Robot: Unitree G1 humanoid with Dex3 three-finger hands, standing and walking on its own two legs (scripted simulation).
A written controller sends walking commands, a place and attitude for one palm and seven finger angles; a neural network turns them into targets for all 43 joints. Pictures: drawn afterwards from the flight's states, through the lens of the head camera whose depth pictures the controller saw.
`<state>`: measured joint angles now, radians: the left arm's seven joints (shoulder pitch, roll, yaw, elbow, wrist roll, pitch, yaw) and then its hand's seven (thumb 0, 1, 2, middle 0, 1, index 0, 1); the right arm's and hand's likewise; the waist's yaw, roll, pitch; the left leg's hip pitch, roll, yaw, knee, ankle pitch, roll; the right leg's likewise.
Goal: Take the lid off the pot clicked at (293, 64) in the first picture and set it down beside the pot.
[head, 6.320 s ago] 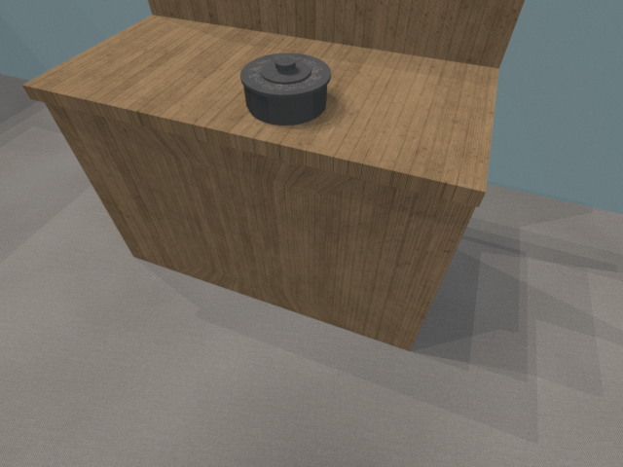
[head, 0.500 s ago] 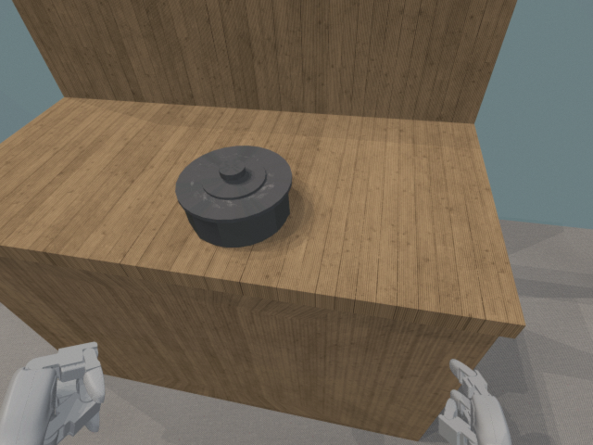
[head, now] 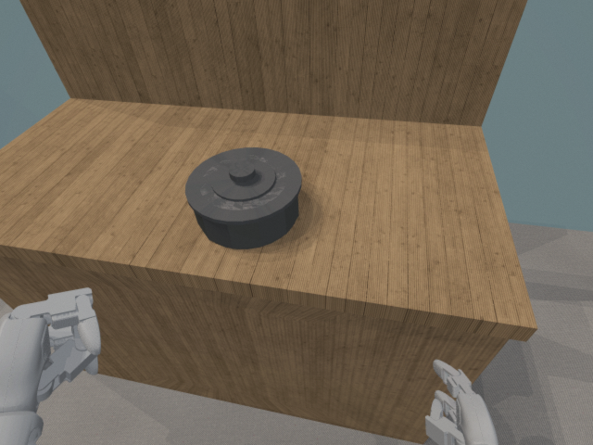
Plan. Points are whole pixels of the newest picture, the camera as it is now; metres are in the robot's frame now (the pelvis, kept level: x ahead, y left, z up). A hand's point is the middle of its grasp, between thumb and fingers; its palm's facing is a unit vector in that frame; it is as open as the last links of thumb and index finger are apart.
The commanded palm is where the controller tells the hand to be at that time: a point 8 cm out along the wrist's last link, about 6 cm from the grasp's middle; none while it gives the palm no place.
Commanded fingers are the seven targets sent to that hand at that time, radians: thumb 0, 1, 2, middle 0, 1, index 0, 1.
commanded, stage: reach forward and open the fingers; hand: left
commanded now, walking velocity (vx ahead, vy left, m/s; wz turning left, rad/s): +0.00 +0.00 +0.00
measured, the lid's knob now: (242, 171) +0.52 +0.17 +0.10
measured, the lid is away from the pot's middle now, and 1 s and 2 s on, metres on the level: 0.00 0.00 0.00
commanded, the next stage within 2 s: move the open hand above the knob in 1.10 s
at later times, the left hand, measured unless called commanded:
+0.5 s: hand (68, 346) +0.17 +0.27 +0.13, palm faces -0.24 -0.01 -0.97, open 4.3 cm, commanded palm +0.17 +0.26 +0.19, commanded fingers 0.00 0.06 1.34 -0.99 -0.58 -0.99 -0.58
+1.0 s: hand (75, 296) +0.22 +0.28 +0.15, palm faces -0.15 +0.00 -0.99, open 10.1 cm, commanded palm +0.20 +0.27 +0.22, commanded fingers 0.00 -0.36 1.47 -0.81 -0.08 -0.81 -0.08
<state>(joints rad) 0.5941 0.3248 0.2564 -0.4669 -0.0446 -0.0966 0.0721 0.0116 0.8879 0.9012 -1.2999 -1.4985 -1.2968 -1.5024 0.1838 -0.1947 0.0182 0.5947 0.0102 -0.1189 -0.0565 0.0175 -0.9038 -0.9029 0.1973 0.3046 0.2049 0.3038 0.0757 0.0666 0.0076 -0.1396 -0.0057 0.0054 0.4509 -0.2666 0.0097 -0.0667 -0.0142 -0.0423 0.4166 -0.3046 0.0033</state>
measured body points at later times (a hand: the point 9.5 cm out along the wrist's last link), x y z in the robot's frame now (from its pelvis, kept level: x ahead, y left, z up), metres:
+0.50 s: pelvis -0.04 +0.00 +0.00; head -0.03 -0.05 +0.45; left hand +0.18 +0.27 +0.18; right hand +0.19 -0.22 -0.09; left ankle -0.01 +0.11 -0.74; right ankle -0.05 -0.12 -0.74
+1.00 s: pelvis -0.06 +0.02 +0.00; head -0.06 -0.02 +0.45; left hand +0.22 +0.28 +0.20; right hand +0.15 -0.19 -0.09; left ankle -0.01 +0.11 -0.74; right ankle -0.05 -0.12 -0.74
